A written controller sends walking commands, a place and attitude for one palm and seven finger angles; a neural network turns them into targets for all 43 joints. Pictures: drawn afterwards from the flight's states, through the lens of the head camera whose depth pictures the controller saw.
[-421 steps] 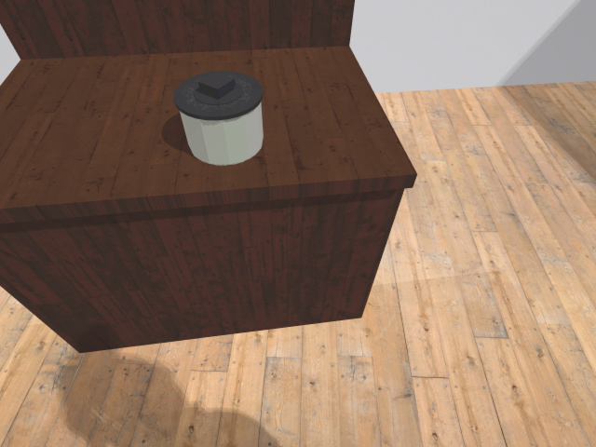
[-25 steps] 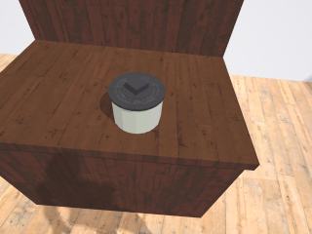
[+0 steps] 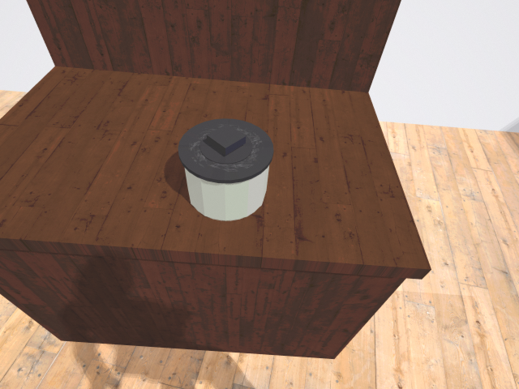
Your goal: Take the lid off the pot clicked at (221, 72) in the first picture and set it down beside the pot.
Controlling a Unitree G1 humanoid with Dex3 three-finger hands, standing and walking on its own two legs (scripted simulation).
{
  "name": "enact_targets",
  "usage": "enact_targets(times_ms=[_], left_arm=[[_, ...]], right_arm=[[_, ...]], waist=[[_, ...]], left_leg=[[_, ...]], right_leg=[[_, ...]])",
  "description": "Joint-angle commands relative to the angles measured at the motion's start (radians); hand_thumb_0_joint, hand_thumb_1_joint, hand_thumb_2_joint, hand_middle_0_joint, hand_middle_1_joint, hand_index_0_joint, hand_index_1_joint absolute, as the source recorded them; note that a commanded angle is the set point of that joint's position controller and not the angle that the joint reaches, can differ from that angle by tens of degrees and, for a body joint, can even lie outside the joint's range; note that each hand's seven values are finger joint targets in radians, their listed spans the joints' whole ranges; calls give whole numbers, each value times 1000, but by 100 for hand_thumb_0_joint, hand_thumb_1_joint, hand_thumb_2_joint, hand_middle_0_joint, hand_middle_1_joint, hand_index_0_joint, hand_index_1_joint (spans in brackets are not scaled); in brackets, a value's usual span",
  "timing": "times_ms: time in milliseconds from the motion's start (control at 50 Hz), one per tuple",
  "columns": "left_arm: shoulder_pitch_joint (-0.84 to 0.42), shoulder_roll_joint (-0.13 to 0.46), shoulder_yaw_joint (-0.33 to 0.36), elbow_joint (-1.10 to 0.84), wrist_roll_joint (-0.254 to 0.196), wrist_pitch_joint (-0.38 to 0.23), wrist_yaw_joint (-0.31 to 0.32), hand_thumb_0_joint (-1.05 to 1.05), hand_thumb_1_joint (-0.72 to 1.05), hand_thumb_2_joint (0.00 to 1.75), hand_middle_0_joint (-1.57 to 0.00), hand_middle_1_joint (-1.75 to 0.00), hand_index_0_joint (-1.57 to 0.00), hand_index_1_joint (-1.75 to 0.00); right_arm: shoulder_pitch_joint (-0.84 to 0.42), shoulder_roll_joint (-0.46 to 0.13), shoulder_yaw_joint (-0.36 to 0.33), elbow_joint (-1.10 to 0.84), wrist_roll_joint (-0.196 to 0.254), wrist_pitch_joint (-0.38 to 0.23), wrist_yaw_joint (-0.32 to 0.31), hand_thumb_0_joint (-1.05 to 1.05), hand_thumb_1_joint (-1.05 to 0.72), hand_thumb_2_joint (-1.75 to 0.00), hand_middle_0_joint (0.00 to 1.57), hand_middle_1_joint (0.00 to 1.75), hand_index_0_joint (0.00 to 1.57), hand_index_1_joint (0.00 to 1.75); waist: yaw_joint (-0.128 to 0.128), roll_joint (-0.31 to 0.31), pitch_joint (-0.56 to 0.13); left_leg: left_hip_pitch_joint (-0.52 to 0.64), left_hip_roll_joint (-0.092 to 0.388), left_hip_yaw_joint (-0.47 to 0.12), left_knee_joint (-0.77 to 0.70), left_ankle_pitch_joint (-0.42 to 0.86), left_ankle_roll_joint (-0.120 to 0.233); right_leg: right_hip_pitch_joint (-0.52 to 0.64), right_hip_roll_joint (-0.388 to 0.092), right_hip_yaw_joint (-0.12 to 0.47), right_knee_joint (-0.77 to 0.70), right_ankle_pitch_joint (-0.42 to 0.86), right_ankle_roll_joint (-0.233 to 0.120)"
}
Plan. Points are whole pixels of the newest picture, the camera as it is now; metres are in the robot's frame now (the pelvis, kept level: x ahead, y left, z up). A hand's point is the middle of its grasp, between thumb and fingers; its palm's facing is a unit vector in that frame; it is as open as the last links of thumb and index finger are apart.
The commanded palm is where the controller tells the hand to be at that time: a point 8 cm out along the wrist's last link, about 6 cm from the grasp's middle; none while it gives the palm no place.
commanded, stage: look again from close up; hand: left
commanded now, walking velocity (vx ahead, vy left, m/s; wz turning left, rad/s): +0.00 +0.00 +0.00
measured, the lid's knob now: (226, 139) +0.51 +0.11 +0.11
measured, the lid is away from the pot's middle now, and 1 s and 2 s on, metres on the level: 0.00 0.00 0.00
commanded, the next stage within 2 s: lift the closed hand beside the body in 0.22 s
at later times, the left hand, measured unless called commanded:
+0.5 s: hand out of the picture +0.11 +0.19 -0.09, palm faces +0.13 -0.93 -0.34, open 6.7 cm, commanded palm +0.09 +0.22 -0.04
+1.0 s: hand out of the picture +0.12 +0.16 +0.00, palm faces +0.31 -0.89 -0.33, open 3.1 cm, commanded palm +0.08 +0.20 +0.03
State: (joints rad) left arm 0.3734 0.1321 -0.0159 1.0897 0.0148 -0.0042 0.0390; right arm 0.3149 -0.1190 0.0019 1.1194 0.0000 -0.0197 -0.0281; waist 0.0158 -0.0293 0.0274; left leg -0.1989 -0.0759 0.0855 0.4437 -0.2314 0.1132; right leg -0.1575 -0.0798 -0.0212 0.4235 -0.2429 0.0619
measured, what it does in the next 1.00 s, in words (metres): shifts its weight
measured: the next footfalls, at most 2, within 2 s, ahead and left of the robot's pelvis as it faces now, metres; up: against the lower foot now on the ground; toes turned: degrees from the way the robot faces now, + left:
none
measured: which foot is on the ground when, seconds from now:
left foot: down 0.00-1.00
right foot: down 0.00-1.00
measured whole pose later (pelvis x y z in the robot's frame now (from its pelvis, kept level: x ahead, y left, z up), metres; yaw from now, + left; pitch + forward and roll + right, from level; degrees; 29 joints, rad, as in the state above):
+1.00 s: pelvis +0.01 -0.07 +0.00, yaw +3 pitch -1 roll -1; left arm 0.64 0.23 0.12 -0.09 -0.03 -0.03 0.08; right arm 0.21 -0.21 0.01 0.56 0.01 -0.14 -0.06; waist 0.06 0.04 0.00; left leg -0.24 0.00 0.00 0.51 -0.26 0.01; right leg -0.17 0.01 -0.08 0.47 -0.29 -0.02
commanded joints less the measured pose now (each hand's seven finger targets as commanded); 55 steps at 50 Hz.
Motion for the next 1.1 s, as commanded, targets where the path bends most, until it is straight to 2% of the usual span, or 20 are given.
enact_targets(times_ms=[0,280,300,320,340,360,380,420,460,480,520,540,560,600,640,680,740,820,940,1080], left_arm=[[109,65,12,-9,4,-6,10,0,90,90,-20,-30,-20,-30],[113,53,10,5,4,-7,11,0,90,90,-20,-30,-20,-30],[58,108,5,16,22,-23,41,0,90,90,-20,-30,-20,-30],[-604,216,-59,-1326,-88,-190,50,0,90,90,-24,-35,-24,-35],[-230,200,-41,-1078,-33,-105,106,0,90,90,-29,-40,-29,-40],[-196,189,-42,-1053,-54,-42,147,0,90,90,-33,-44,-33,-44],[16,84,-85,-1019,-56,15,153,0,90,90,-38,-49,-38,-49],[51,-66,-216,-1063,-54,17,131,0,90,90,-46,-59,-46,-59],[214,-121,-233,-882,-16,17,112,0,90,90,-55,-68,-55,-68],[245,-78,-177,-802,-3,21,103,0,90,90,-60,-73,-60,-73],[397,69,29,-797,-1,2,73,0,90,90,-68,-83,-68,-83],[446,148,127,-859,-11,-22,62,0,90,90,-73,-88,-73,-88],[512,241,248,-881,-23,-41,65,0,90,90,-77,-92,-77,-92],[377,251,232,-1151,-30,-86,51,0,90,90,-86,-102,-86,-102],[260,197,167,-1281,-29,-103,48,0,90,90,-95,-112,-95,-112],[149,178,133,-1340,-28,-106,50,0,90,90,-104,-121,-104,-121],[161,167,124,-1327,-31,-100,53,0,90,90,-117,-136,-117,-136],[217,201,173,-1355,-43,-95,50,0,90,90,-130,-150,-130,-150],[259,260,239,-1438,-45,-96,57,0,90,90,-130,-150,-130,-150],[334,252,263,-1344,-44,-92,41,0,90,90,-130,-150,-130,-150]], right_arm=[[57,-95,-18,-30,1,-20,-3,0,-90,-90,20,30,20,30],[71,-82,-17,-14,3,-23,-5,0,-90,-90,20,30,20,30],[1,-166,-8,-104,1,-18,4,0,-90,-90,20,30,20,30],[4,-275,-31,-460,81,-207,13,0,-90,-90,20,30,20,30],[-89,-211,3,-385,102,-277,-24,0,-90,-90,20,30,20,30],[-104,-220,-4,-343,107,-289,-28,0,-90,-90,20,30,20,30],[-88,-199,-9,-356,111,-294,-22,0,-90,-90,20,30,20,30],[-109,-197,13,-400,81,-327,-9,0,-90,-90,20,30,20,30],[-136,-219,-11,-430,55,-327,15,0,-90,-90,20,30,20,30],[-121,-225,-33,-450,42,-301,30,0,-90,-90,20,30,20,30],[-166,-231,-76,-496,32,-243,46,0,-90,-90,20,30,20,30],[-190,-226,-83,-537,32,-225,48,0,-90,-90,20,30,20,30],[-214,-218,-90,-561,35,-208,44,0,-90,-90,20,30,20,30],[-242,-208,-71,-667,41,-200,37,0,-90,-90,20,30,20,30],[-243,-186,-51,-703,39,-194,22,0,-90,-90,20,30,20,30],[-225,-188,-41,-714,33,-185,11,0,-90,-90,20,30,20,30],[-177,-191,-36,-714,23,-181,-3,0,-90,-90,20,30,20,30],[-185,-196,-41,-726,15,-165,-24,0,-90,-90,20,30,20,30],[-208,-186,-37,-720,10,-175,-43,0,-90,-90,20,30,20,30],[-263,-176,-49,-678,20,-153,-52,0,-90,-90,20,30,20,30]], waist=[[-1,31,75],[0,24,76],[-15,1,96],[-34,198,-358],[-4,325,-333],[-1,283,-245],[-3,243,-169],[-23,133,-34],[-13,-33,31],[-5,-133,62],[46,-237,48],[70,-254,20],[96,-193,2],[79,-49,-31],[44,129,-8],[6,217,34],[-5,206,-4],[3,18,-83],[33,101,-124],[35,-58,-8]], left_leg=[[-16,184,-190,-142,34,-51],[-17,184,-183,-136,58,-48],[-89,189,-175,-4,318,-93],[181,113,-220,-113,177,-199],[159,164,-235,-129,55,-239],[69,142,-245,-147,-73,-243],[61,134,-254,-173,-101,-228],[41,125,-248,-158,-111,-164],[5,132,-248,-122,-4,-132],[-42,137,-237,-95,67,-125],[-90,132,-185,-74,121,-130],[-106,122,-163,-74,106,-132],[-111,118,-143,-74,117,-144],[-86,108,-128,-87,54,-146],[-56,110,-127,-96,-10,-134],[-58,104,-125,-81,-61,-121],[-7,91,-120,-49,-23,-108],[25,78,-85,1,79,-88],[61,67,-66,10,142,-82],[37,73,-57,8,156,-73]], right_leg=[[-68,-40,30,-48,48,-77],[-63,-39,30,-45,61,-75],[-79,-33,33,-24,100,-70],[-71,56,-20,67,77,-89],[-138,50,-16,124,-24,-125],[-149,54,-22,137,-30,-114],[-147,61,-28,102,-25,-110],[-132,65,-38,44,18,-98],[-141,71,-53,29,31,-94],[-149,78,-63,34,33,-94],[-120,75,-69,27,19,-89],[-91,72,-63,28,4,-88],[-51,66,-64,25,9,-94],[-29,63,-44,36,16,-95],[-61,62,-31,23,29,-92],[-106,65,-27,-6,23,-91],[-117,70,-29,-22,32,-90],[-89,74,-31,-43,84,-76],[-37,56,-17,-57,139,-74],[-66,51,-12,-94,168,-56]])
